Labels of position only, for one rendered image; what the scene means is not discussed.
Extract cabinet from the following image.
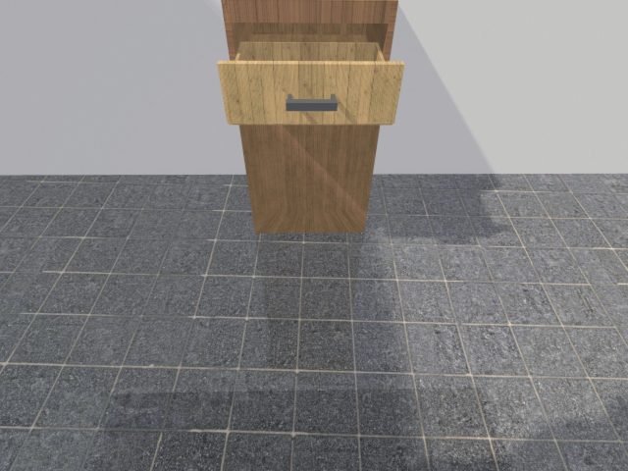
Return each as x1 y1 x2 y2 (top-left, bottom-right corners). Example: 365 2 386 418
221 0 398 234

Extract drawer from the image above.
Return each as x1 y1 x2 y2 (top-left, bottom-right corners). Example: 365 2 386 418
217 42 404 125

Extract handle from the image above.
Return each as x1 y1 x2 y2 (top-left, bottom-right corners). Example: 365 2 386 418
286 94 338 111

